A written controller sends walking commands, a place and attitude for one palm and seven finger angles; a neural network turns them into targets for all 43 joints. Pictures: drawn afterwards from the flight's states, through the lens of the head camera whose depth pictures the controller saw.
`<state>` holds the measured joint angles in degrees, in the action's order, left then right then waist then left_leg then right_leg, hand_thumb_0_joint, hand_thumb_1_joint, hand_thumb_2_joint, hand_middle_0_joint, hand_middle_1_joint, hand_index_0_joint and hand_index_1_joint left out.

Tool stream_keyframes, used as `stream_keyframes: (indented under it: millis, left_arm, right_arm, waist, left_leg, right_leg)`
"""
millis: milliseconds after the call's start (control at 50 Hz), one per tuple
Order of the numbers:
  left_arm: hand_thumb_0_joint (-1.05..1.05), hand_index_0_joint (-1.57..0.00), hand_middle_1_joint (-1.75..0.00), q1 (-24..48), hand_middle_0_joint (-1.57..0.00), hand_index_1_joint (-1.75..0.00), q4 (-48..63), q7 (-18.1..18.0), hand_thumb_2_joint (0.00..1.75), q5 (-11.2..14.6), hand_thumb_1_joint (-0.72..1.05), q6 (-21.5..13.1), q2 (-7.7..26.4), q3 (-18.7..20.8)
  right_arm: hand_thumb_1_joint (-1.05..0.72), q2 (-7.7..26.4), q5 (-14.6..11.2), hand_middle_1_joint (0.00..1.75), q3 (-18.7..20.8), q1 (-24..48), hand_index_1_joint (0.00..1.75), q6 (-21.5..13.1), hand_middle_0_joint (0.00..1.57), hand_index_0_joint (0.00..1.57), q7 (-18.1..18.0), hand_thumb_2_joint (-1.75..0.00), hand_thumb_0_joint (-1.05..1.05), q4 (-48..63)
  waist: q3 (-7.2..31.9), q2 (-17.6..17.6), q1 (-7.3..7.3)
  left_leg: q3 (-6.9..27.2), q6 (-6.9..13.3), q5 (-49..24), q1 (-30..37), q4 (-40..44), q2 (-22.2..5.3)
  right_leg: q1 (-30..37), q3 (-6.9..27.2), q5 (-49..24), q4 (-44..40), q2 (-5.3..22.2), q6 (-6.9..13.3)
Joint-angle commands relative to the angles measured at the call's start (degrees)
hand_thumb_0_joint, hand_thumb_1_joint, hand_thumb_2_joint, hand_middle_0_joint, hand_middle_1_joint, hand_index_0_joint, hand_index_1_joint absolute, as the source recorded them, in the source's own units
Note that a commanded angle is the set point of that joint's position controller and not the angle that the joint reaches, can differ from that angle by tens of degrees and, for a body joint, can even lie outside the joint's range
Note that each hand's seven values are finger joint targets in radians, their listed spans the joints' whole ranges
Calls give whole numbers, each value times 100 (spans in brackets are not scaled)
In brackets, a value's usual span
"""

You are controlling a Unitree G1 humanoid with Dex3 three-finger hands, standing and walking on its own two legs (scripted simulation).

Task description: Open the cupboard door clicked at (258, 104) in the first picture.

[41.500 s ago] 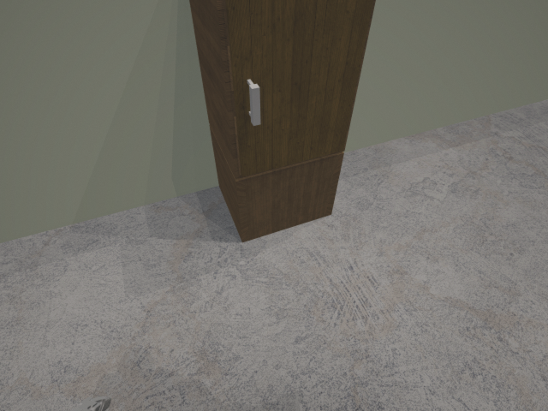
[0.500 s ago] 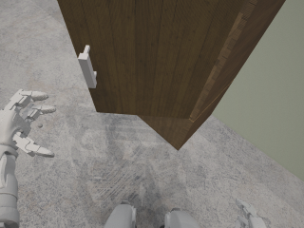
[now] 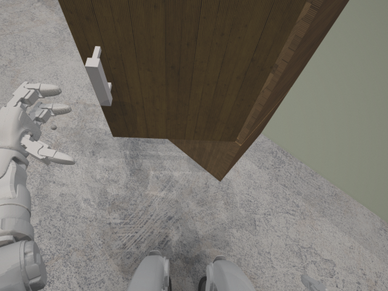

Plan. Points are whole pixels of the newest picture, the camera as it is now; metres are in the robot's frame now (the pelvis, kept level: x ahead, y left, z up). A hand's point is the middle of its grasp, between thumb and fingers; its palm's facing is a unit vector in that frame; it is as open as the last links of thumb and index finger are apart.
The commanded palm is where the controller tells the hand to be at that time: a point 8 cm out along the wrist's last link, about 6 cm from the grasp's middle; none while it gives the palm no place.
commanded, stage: move the hooked fingers beside the handle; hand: left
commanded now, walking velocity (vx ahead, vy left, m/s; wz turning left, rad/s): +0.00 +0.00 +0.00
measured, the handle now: (102, 77) +0.55 +0.21 +0.05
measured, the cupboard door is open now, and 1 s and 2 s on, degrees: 41 41 41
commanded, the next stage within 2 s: slide the fingers in behind the handle in 1.44 s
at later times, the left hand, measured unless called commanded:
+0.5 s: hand (67, 101) +0.48 +0.27 +0.05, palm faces +0.03 -1.00 +0.00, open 14.0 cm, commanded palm +0.47 +0.31 +0.05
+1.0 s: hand (65, 94) +0.50 +0.28 +0.04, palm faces +0.04 -1.00 +0.00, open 14.0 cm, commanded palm +0.49 +0.31 +0.04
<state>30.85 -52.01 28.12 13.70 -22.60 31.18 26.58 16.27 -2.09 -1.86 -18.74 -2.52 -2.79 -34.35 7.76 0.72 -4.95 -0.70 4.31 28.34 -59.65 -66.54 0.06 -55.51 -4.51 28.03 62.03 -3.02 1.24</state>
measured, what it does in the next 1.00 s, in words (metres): stands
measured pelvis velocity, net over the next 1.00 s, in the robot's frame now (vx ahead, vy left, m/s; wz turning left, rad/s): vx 0.00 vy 0.01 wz -0.04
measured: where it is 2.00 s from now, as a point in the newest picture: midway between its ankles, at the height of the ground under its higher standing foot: outside the picture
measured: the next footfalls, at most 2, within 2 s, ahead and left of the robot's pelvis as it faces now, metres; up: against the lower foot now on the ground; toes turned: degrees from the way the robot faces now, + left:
none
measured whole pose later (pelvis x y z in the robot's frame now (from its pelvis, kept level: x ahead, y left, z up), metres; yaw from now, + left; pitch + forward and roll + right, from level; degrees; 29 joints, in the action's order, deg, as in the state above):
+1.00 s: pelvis +0.00 +0.01 -0.01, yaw -2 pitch +27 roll -7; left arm 48.4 -65.4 25.5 7.4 -22.1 41.1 30.6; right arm 15.9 -0.5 -3.7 -21.9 4.4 -1.1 -34.9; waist 6.7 1.1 -10.3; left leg 0.2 4.8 29.8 -67.9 -70.5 -1.4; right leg -62.7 -5.4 28.0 63.4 -4.5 0.8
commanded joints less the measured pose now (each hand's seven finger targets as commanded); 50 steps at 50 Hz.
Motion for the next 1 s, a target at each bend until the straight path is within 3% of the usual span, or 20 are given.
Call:
stream_keyframes:
  millis: [0,40,100,120,180,220,260,380,440,460,500,560,600,660,700,720,800,840,900,980]
  left_arm:
    - [0,-30,-120,1995,-30,-120,994,-88,30,33,-50,-419,1684,289]
    - [0,-30,-120,1921,-30,-120,880,-135,30,14,-50,-386,1562,217]
    - [0,-30,-120,2327,-30,-120,767,-233,30,-76,-50,-463,1799,339]
    - [0,-30,-120,2439,-30,-120,700,-243,30,-105,-50,-479,1679,201]
    - [0,-30,-120,2856,-30,-120,423,-301,30,-163,-50,-560,1877,297]
    - [0,-30,-120,3112,-30,-120,263,-290,30,-248,-50,-577,1817,141]
    - [0,-30,-120,3217,-30,-120,139,-300,30,-271,-50,-574,2034,265]
    - [0,-30,-120,3454,-30,-120,-43,-255,30,-295,-50,-507,2110,258]
    - [0,-30,-120,3703,-30,-120,-343,-294,30,-375,-50,-392,2324,310]
    - [0,-30,-120,3721,-30,-120,-437,-315,30,-429,-50,-369,2508,415]
    - [0,-30,-120,3986,-30,-120,-345,-321,30,-478,-50,-401,2548,355]
    - [0,-30,-120,4116,-30,-120,-542,-340,30,-517,-50,-376,2718,437]
    - [0,-30,-120,4428,-30,-120,-483,-316,30,-544,-50,-388,2761,375]
    - [0,-30,-120,4129,-30,-120,-563,-279,30,-591,-50,-292,3030,573]
    - [0,-30,-120,3946,-30,-120,-435,-220,30,-597,-50,-263,2859,465]
    - [0,-30,-120,3858,-30,-120,-468,-196,30,-546,-50,-221,2688,398]
    - [0,-30,-120,3842,-30,-120,-440,-198,30,-523,-50,-156,3075,705]
    - [0,-30,-120,4039,-30,-120,-98,-229,30,-532,-50,-265,2976,626]
    - [0,-30,-120,4039,-30,-120,14,-266,30,-524,-50,-386,2995,688]
    - [0,-30,-120,3784,-30,-120,-74,-222,30,-456,-50,-338,2590,456]
  right_arm:
    - [-90,1123,39,30,426,-668,30,-60,20,20,-73,-90,0,410]
    - [-90,1105,41,30,432,-674,30,8,20,20,-52,-90,0,441]
    - [-90,1132,54,30,413,-738,30,91,20,20,-65,-90,0,373]
    - [-90,1113,61,30,407,-724,30,115,20,20,-57,-90,0,365]
    - [-90,1145,85,30,381,-776,30,176,20,20,-75,-90,0,298]
    - [-90,1154,96,30,360,-794,30,213,20,20,-68,-90,0,266]
    - [-90,1191,112,30,349,-830,30,255,20,20,-69,-90,0,236]
    - [-90,1196,142,30,325,-986,30,370,20,20,-38,-90,0,225]
    - [-90,1221,137,30,287,-1009,30,432,20,20,-47,-90,0,201]
    - [-90,1243,142,30,276,-1034,30,443,20,20,-50,-90,0,212]
    - [-90,1246,153,30,250,-1074,30,454,20,20,-50,-90,0,222]
    - [-90,1276,167,30,236,-1130,30,476,20,20,-48,-90,0,198]
    - [-90,1288,176,30,213,-1189,30,483,20,20,-46,-90,0,173]
    - [-90,1313,193,30,214,-1259,30,512,20,20,-39,-90,0,212]
    - [-90,1287,196,30,223,-1312,30,567,20,20,0,-90,0,237]
    - [-90,1264,194,30,240,-1307,30,586,20,20,26,-90,0,242]
    - [-90,1305,176,30,250,-1336,30,594,20,20,3,-90,0,274]
    - [-90,1259,186,30,249,-1327,30,597,20,20,34,-90,0,246]
    - [-90,1271,202,30,280,-1335,30,587,20,20,46,-90,0,185]
    - [-90,1236,185,30,296,-1350,30,617,20,20,56,-90,0,156]
  waist:
    - [2505,891,50]
    - [2458,779,35]
    - [2480,857,-10]
    - [2415,945,-57]
    - [2279,769,-156]
    - [2370,1020,-216]
    - [2451,974,-213]
    - [2757,1137,-250]
    - [2583,959,-381]
    - [2522,897,-353]
    - [2694,1137,-406]
    - [2662,1054,-481]
    - [2829,1265,-551]
    - [2979,1304,-440]
    - [3173,1510,-381]
    - [3095,1489,-412]
    - [3008,1096,-423]
    - [3096,1471,-388]
    - [3128,1494,-415]
    - [3001,1555,-411]
  left_leg:
    - [795,-446,-2669,2853,907,-280]
    - [768,-421,-2591,2785,918,-262]
    - [796,-433,-2535,2797,908,-284]
    - [813,-439,-2448,2809,911,-280]
    - [832,-386,-2175,2567,855,-271]
    - [867,-407,-2105,2678,834,-278]
    - [863,-393,-2125,2605,783,-268]
    - [894,-412,-2699,2758,614,-292]
    - [788,-316,-2339,2303,537,-273]
    - [791,-304,-2199,2160,540,-271]
    - [803,-316,-2308,2313,497,-280]
    - [820,-295,-2252,2157,419,-287]
    - [832,-303,-2349,2292,360,-299]
    - [838,-307,-2556,2248,342,-303]
    - [883,-393,-3055,2645,344,-343]
    - [879,-382,-3043,2661,335,-348]
    - [772,-277,-2802,2207,328,-328]
    - [830,-331,-2900,2511,357,-340]
    - [895,-380,-3060,2789,386,-380]
    - [982,-439,-3299,3103,479,-406]
  right_leg:
    - [142,165,-1231,-569,40,99]
    - [195,166,-1233,-610,45,81]
    - [94,168,-1176,-579,26,87]
    - [-2,163,-1113,-586,33,88]
    - [-53,163,-1020,-555,17,99]
    - [-246,169,-940,-526,26,93]
    - [-174,175,-984,-507,24,100]
    - [-278,158,-1224,-418,-3,100]
    - [-168,212,-1228,-446,-6,50]
    - [-140,212,-1158,-435,-10,61]
    - [-247,209,-1180,-397,-26,67]
    - [-275,216,-1166,-387,-32,58]
    - [-404,218,-1184,-353,-48,55]
    - [-237,197,-1334,-304,-42,68]
    - [-367,152,-1474,-276,-55,73]
    - [-419,153,-1477,-323,-66,58]
    - [-63,209,-1616,-339,-83,33]
    - [-214,181,-1525,-340,-84,54]
    - [-336,156,-1469,-370,-113,70]
    - [-507,87,-1408,-429,-117,87]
